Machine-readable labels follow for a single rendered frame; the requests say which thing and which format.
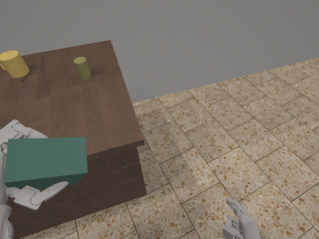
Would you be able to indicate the table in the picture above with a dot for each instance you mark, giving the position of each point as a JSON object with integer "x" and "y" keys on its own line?
{"x": 53, "y": 100}

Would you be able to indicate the left robot forearm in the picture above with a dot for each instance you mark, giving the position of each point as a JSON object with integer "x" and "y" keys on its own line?
{"x": 6, "y": 227}

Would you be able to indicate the sponge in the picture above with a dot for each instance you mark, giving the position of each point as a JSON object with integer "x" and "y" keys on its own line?
{"x": 43, "y": 162}

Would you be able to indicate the left robot hand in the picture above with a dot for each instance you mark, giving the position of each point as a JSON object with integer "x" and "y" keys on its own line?
{"x": 28, "y": 196}

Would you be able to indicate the right robot hand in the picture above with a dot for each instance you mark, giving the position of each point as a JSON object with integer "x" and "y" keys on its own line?
{"x": 242, "y": 228}

